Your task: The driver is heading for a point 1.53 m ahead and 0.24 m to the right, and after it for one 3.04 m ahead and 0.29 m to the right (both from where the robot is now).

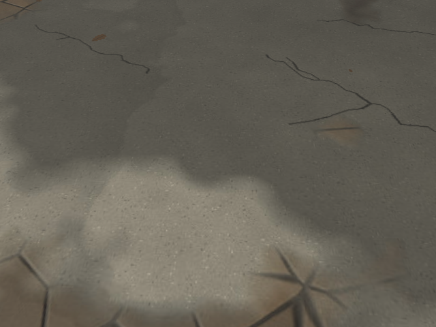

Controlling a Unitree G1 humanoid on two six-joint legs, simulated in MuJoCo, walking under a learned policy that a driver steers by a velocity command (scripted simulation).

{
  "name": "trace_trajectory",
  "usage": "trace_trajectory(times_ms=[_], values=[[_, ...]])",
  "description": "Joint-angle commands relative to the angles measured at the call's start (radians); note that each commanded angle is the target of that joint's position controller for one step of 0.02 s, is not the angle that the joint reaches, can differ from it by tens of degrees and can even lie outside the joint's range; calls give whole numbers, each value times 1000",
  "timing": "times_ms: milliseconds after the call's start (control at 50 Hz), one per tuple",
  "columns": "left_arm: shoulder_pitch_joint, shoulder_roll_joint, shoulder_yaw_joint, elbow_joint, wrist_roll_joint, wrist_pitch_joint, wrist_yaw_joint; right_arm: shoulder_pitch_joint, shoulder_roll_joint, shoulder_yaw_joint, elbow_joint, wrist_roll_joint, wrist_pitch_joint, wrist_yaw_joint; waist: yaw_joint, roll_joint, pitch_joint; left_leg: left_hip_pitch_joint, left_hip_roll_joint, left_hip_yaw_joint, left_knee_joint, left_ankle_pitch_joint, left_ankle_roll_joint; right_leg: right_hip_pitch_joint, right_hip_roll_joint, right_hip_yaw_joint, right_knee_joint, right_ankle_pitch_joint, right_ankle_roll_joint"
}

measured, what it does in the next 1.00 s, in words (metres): walks ahead: left foot, then right foot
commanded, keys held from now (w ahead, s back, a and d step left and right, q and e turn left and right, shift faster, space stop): w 0.62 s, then w+e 0.38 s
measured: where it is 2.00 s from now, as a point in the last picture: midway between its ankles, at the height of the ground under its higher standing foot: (258, 201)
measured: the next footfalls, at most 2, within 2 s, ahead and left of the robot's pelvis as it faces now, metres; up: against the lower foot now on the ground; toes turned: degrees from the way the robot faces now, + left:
left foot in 0.18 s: +0.09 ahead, +0.12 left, +0.00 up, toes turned +0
right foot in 0.64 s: +0.48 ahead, -0.06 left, +0.00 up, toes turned +0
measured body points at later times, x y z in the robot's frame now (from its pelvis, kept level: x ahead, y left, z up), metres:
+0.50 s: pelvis +0.20 +0.04 +0.01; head +0.23 +0.06 +0.46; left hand +0.42 +0.27 -0.08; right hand +0.16 -0.22 -0.12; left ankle +0.05 +0.12 -0.73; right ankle +0.37 -0.10 -0.68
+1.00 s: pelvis +0.47 +0.03 +0.02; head +0.50 +0.03 +0.47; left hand +0.53 +0.31 -0.10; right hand +0.66 -0.23 -0.07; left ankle +0.68 +0.20 -0.68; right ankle +0.44 -0.05 -0.73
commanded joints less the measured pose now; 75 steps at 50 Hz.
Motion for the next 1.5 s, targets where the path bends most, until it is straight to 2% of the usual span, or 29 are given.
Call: trace_trajectory(times_ms=[20, 80, 140, 180, 200, 220, 240, 260, 300, 340, 440, 520, 580, 620, 640, 660, 680, 700, 740, 800, 880, 1020, 1100, 1120, 1140, 1160, 1200, 1240, 1500], values=[[11, 131, 28, -56, -9, -42, -11, -87, -80, -14, -84, 7, -56, 12, 22, -34, 105, -156, 40, -82, -92, -142, 73, -7, -94, 187, -191, -186, -130], [118, 203, 52, -33, -15, -46, -22, -118, -73, -9, -112, 9, -92, 29, 38, -167, 89, -351, 6, 39, 127, 121, 42, 217, -271, 433, -244, 122, -232], [173, 203, 60, -27, -16, -26, -27, -207, -57, 4, -147, 14, -95, 43, 65, -164, 102, -492, 25, 47, 119, -178, 36, 335, -351, 466, -242, 417, -247], [-21, 220, 59, -90, -20, 2, -20, 22, -75, -9, -66, 26, -87, 51, -93, -148, 28, 12, -3, 82, -205, 111, 61, 61, -239, 249, -188, 528, -146], [-101, 193, 52, -131, -16, 0, -12, 210, -169, -48, 5, 6, -76, 45, -180, -40, -42, 345, 48, -59, -252, 239, 79, -153, -115, 98, 44, 597, -70], [-124, 113, 29, -186, 10, -22, -1, 340, -315, -86, 22, -6, -68, 40, -206, 288, -88, 559, 299, -498, -343, 268, 177, -442, 45, -29, 443, 232, 14], [-94, 123, 31, -172, 5, -44, -1, 284, -211, -48, -2, -10, -70, 39, -155, 215, -73, 566, 393, -619, -341, 468, 244, -568, 58, 99, 591, -88, 10], [-73, 131, 35, -157, -21, -55, -13, 225, -135, -26, -14, -20, -68, 32, -120, 114, 19, 537, 377, -475, -309, 587, 240, -630, 21, 144, 650, -67, -13], [-102, 111, 34, -160, -19, -58, -31, 167, -108, -17, -16, -19, -58, 32, -75, 46, 65, 514, 288, -264, -318, 701, 166, -686, -49, 69, 574, 68, -36], [-120, 89, 34, -168, -8, -48, -49, 167, -70, 1, -12, -22, -45, 31, -57, 88, 53, 454, 243, -175, -353, 781, 133, -637, -73, 10, 533, 145, -30], [-316, 12, -3, -262, 9, -42, -69, 116, -132, -2, -14, -12, -39, -3, -57, 59, 128, 172, 162, -30, -485, 722, 123, -450, -31, -89, 128, 388, 32], [-413, 58, 5, -310, -6, -48, -74, 184, -166, -12, 23, -2, -49, -15, -61, 93, 136, 233, 214, -34, -517, 715, 113, -353, 9, -70, -86, 521, 1], [-337, 119, 31, -300, -1, -46, -69, 163, -187, -25, 26, -11, -44, -16, 11, 117, 40, 363, 242, -28, -377, 1037, 86, -241, 56, -65, -105, 459, -60], [-101, 172, 63, -229, -2, -32, -53, 131, -191, -27, 19, -26, -18, -16, 135, 132, -107, 358, 212, 2, -65, 1241, 57, 28, 85, -91, -109, 419, -111], [70, 206, 73, -188, 8, -22, -41, 124, -172, -17, 0, -38, -14, -18, 196, 83, -224, 156, 186, 7, 200, 1012, 41, 328, -39, 38, -50, 425, -162], [142, 279, 87, -168, 26, -26, -47, 290, -15, 23, -8, -42, -28, 1, 89, -197, -380, -248, -24, -1, 648, 180, -31, 686, -308, 558, -103, 228, -364], [129, 189, 70, -154, 12, -22, -49, 265, -85, 16, 11, -22, -59, 19, 117, -175, -410, -375, -43, -114, 777, -137, -14, 674, -329, 813, -295, 39, -380], [18, 162, 61, -171, 4, -23, -46, 133, -153, -5, -42, 14, -78, 26, 92, -139, -179, -469, 18, -105, 784, -68, -3, 491, -291, 673, -348, -41, -319], [-104, 129, 51, -196, 18, -31, -52, 23, -154, -6, -73, 3, -93, 14, 23, 23, -4, -411, 98, -68, 653, 75, -1, 164, -214, 467, -412, 134, -270], [-129, 115, 47, -200, 22, -40, -54, 72, -117, -5, -77, -24, -70, 1, -48, -29, 6, -293, 147, -65, 527, 126, -34, -20, -146, 344, -466, 278, -269], [-62, 169, 64, -180, 12, -42, -31, -77, -102, 5, -143, -40, -53, -15, -11, -49, 56, -313, 144, -38, 267, 296, -95, -132, -105, 255, -492, 269, -257], [70, 197, 75, -154, -14, -6, -8, -287, -111, 7, -212, -9, -78, 9, 70, -64, 22, -197, 55, -53, -92, 463, -120, -40, -106, 310, -358, 179, -190], [62, 153, 63, -166, 0, 9, -5, -149, -168, -25, -185, -4, -97, 13, -22, -104, -31, 23, 60, -44, -198, 305, -50, -12, -82, 380, -163, 151, -132], [61, 86, 40, -180, 9, 6, -10, -14, -214, -40, -168, -20, -101, 6, -83, -33, -136, 235, 187, -152, -196, 253, 12, -102, -19, 306, 70, 100, -92], [141, 19, 20, -215, -1, -7, -11, 78, -298, -61, -155, -39, -87, 0, -66, 226, -246, 536, 410, -511, -259, 92, 138, -408, 114, 142, 381, -156, -28], [172, 97, 30, -230, -24, -13, -11, 111, -271, -61, -133, -26, -78, 11, -60, 318, -243, 546, 485, -760, -321, -140, 198, -585, 53, 127, 578, -192, -15], [49, 176, 56, -226, -16, 0, -8, 20, -150, -29, -155, -22, -73, 11, -76, 128, -58, 360, 379, -475, -342, -29, 130, -609, -18, 126, 658, -9, 4], [9, 150, 62, -241, -7, 10, -15, -49, -109, -16, -150, -33, -68, 11, -39, 125, 11, 222, 302, -288, -386, 182, 106, -548, -66, 118, 591, 92, 16], [-264, 47, 26, -372, -3, 13, -67, 52, -206, -48, -45, -1, -58, 8, -85, 58, 96, 223, 296, 91, -473, 477, 120, -431, -55, 0, 59, 385, -3]])
Keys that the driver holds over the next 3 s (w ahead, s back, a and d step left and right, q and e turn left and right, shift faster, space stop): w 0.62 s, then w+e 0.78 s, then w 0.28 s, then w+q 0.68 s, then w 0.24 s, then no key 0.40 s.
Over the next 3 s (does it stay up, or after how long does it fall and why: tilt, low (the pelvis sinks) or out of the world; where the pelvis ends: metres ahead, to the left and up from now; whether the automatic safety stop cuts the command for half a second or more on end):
stays up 1.43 -0.28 0.01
